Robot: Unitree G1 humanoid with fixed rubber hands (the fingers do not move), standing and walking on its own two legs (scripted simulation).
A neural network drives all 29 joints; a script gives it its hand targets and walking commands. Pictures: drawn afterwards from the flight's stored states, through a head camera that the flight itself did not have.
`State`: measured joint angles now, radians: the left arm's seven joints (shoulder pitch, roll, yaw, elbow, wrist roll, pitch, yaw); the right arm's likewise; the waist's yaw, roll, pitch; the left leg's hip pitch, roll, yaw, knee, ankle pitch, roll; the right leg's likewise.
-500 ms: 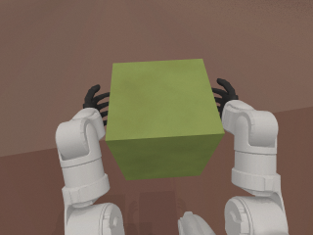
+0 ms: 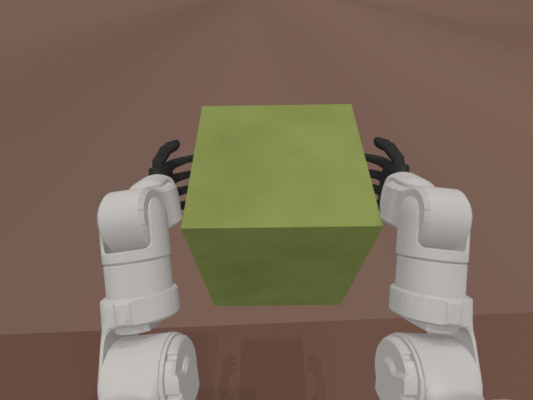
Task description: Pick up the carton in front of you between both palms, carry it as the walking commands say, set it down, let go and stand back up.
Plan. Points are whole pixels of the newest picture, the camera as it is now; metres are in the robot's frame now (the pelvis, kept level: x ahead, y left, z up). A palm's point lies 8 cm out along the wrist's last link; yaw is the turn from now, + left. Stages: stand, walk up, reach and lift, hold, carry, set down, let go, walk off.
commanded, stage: carry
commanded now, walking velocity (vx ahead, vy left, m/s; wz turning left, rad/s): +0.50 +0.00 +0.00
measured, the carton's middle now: (277, 213) +0.38 +0.01 +0.11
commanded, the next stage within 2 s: none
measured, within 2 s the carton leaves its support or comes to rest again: neither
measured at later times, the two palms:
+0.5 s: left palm (202, 69) +0.65 +0.14 +0.21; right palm (357, 56) +0.68 -0.16 +0.22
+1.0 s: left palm out of the picture +1.00 +0.11 +0.25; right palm out of the picture +0.97 -0.18 +0.25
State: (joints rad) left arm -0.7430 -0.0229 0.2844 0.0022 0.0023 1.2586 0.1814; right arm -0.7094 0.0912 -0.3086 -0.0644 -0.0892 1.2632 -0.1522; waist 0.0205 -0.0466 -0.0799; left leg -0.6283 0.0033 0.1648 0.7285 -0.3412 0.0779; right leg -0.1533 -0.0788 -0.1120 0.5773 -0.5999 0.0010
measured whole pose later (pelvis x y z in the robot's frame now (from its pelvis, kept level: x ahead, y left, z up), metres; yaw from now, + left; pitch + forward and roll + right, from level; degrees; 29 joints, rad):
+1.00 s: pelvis +0.63 +0.00 +0.11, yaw -1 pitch +4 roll +0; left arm -0.70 -0.09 0.33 -0.06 0.08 1.27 0.15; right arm -0.67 0.07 -0.27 -0.04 -0.01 1.24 -0.18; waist -0.11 -0.01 -0.02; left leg -0.36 0.01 0.15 0.55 -0.27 0.08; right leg -0.65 -0.03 -0.02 1.18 -0.38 -0.04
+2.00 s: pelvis +1.28 -0.01 +0.13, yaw -1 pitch +3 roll -1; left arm -0.01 -0.13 0.06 -0.44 0.09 1.22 0.11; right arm -0.01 0.13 -0.05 -0.42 -0.06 1.19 -0.12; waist -0.03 -0.01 -0.18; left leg -0.05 0.01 0.20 0.23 -0.24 0.04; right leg -0.61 -0.12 -0.11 0.66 -0.10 0.03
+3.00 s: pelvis +1.94 +0.00 +0.13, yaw -1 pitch +4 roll -1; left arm -0.01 -0.13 0.04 -0.52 0.08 1.21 0.11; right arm -0.01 0.13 -0.05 -0.51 -0.05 1.18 -0.12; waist -0.02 -0.01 -0.10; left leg -0.07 0.03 0.23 0.23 -0.24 0.04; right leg -0.62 -0.12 -0.12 0.72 -0.11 0.02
